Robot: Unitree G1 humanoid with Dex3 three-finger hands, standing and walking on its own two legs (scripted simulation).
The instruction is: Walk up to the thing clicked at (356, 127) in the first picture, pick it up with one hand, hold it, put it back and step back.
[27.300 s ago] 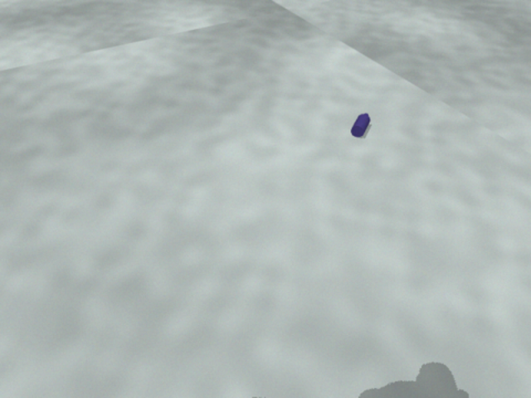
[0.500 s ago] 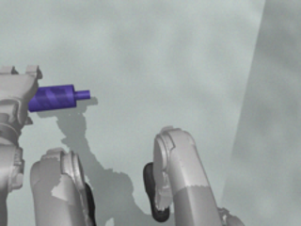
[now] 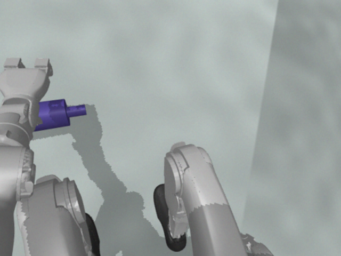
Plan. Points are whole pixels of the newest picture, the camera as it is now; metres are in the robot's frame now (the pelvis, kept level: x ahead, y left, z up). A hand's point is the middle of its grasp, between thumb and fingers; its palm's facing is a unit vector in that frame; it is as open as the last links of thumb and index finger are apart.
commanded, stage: approach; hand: left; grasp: from above
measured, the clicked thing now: (50, 114) +0.51 +0.19 -0.28
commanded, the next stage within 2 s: rest palm in 0.24 s
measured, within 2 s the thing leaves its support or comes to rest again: neither
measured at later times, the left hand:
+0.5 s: hand (22, 114) +0.48 +0.23 -0.18, palm faces -0.46 -0.02 -0.89, open 13.2 cm
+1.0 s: hand (35, 119) +0.49 +0.22 -0.25, palm faces -0.48 -0.05 -0.88, open 13.2 cm
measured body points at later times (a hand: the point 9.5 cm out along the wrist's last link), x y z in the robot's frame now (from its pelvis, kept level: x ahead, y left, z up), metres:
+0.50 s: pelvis +0.00 +0.00 -0.01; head +0.24 +0.07 +0.37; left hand +0.50 +0.23 -0.13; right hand +0.04 -0.27 -0.10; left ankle +0.08 +0.13 -0.29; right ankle +0.10 -0.12 -0.29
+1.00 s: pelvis +0.01 +0.00 -0.02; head +0.28 +0.07 +0.33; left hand +0.51 +0.22 -0.20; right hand +0.01 -0.25 -0.10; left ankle +0.08 +0.13 -0.29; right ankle +0.10 -0.12 -0.29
